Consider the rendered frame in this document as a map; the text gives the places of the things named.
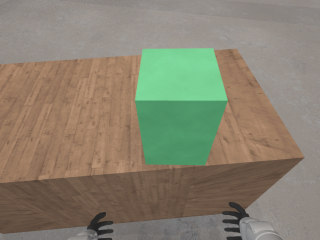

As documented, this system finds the carton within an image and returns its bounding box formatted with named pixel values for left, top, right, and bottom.
left=135, top=48, right=228, bottom=165

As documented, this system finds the right robot forearm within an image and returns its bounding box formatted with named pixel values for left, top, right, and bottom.
left=239, top=217, right=284, bottom=240

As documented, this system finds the robot left hand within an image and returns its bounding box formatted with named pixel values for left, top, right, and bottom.
left=87, top=212, right=114, bottom=240

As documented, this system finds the left robot forearm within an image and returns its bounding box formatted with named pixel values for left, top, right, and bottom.
left=68, top=229, right=98, bottom=240

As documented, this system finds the robot right hand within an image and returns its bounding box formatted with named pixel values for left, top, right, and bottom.
left=222, top=202, right=249, bottom=240

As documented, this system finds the pedestal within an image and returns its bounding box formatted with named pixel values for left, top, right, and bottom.
left=0, top=48, right=305, bottom=234

